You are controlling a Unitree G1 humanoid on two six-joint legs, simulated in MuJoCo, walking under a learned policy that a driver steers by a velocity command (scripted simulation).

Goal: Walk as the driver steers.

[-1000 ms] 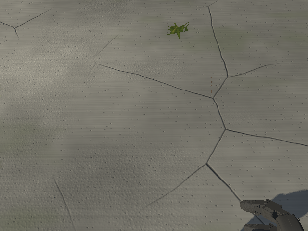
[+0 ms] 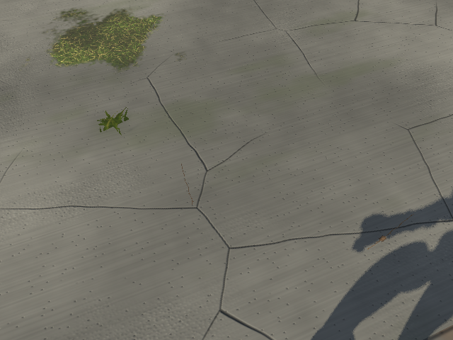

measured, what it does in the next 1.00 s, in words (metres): walks ahead: right foot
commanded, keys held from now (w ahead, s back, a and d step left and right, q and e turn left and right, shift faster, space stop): w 0.88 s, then w+q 0.12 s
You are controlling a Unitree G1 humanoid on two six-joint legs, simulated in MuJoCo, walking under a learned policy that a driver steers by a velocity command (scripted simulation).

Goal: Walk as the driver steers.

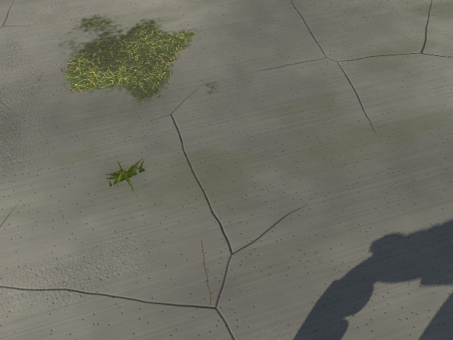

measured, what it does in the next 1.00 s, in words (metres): walks ahead: left foot, then right foot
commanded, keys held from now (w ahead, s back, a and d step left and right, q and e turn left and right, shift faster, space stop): w+q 0.48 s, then w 0.06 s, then w+e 0.46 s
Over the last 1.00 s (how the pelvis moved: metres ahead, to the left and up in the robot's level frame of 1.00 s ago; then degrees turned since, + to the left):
0.45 0.01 0.01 3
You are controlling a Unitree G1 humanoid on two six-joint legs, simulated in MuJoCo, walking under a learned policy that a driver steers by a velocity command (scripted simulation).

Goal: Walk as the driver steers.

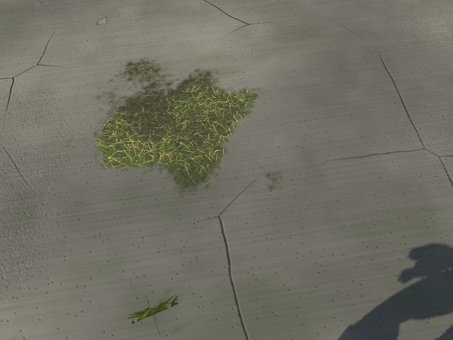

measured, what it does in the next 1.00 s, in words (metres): walks ahead: left foot, then right foot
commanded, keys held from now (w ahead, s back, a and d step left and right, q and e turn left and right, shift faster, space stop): w+e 0.12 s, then w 0.08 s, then no key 0.80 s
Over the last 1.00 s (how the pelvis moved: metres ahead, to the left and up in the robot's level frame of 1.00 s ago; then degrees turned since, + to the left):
0.60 0.10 -0.01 9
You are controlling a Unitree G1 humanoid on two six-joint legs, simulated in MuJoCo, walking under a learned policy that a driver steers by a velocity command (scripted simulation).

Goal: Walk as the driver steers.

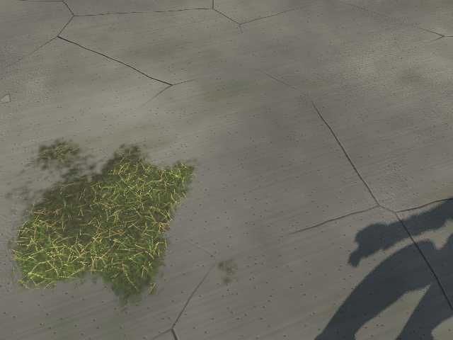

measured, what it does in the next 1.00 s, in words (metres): stands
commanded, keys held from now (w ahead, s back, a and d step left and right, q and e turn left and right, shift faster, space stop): no key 0.76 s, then w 0.24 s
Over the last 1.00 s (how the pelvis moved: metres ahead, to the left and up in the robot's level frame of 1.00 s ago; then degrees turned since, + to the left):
0.31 0.00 -0.01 -10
